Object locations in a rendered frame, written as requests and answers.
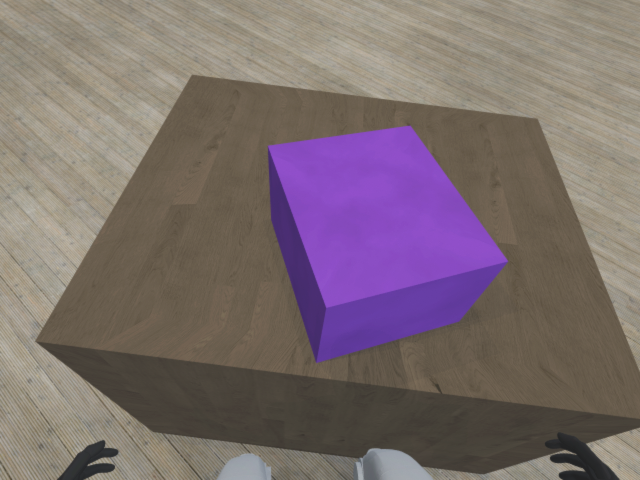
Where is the left robot hand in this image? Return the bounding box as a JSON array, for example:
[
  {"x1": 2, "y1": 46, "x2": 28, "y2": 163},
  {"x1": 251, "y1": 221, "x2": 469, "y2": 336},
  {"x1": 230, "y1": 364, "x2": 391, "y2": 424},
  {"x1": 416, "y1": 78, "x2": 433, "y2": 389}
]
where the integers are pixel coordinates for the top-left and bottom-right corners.
[{"x1": 57, "y1": 440, "x2": 118, "y2": 480}]

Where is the carton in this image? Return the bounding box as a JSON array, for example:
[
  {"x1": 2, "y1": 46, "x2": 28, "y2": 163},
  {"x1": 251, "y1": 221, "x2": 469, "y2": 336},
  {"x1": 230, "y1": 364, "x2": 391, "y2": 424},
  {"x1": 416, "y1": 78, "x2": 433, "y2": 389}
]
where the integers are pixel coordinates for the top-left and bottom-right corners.
[{"x1": 268, "y1": 126, "x2": 508, "y2": 363}]

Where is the left robot thigh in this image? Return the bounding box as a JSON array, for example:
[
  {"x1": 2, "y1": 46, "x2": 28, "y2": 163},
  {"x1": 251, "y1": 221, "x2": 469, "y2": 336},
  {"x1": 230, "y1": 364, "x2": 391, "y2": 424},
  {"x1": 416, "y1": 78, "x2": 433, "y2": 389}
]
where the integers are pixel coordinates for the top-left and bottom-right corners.
[{"x1": 216, "y1": 455, "x2": 271, "y2": 480}]

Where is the robot thigh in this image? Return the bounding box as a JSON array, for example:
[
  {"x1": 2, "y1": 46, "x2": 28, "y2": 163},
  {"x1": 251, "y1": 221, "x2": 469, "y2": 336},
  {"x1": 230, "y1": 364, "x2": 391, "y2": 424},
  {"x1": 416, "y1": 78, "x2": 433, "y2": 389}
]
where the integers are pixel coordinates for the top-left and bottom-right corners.
[
  {"x1": 216, "y1": 455, "x2": 271, "y2": 480},
  {"x1": 353, "y1": 449, "x2": 433, "y2": 480}
]

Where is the right robot hand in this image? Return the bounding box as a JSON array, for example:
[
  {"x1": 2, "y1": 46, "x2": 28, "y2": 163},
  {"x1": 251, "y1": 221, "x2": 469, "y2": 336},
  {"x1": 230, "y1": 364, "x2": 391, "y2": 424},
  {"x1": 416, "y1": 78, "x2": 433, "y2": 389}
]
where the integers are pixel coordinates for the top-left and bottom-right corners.
[{"x1": 545, "y1": 432, "x2": 620, "y2": 480}]

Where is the right robot thigh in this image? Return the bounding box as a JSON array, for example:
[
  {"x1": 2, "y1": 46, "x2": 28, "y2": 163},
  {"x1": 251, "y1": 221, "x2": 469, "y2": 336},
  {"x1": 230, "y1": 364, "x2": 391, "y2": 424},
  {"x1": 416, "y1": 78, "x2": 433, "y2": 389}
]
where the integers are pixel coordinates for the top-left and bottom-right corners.
[{"x1": 353, "y1": 449, "x2": 433, "y2": 480}]

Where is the pedestal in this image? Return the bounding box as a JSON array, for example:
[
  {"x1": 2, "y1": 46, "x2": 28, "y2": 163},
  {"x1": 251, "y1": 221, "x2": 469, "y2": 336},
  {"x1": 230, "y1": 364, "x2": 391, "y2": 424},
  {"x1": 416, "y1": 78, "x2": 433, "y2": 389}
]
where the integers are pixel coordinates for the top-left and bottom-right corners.
[{"x1": 35, "y1": 75, "x2": 640, "y2": 474}]

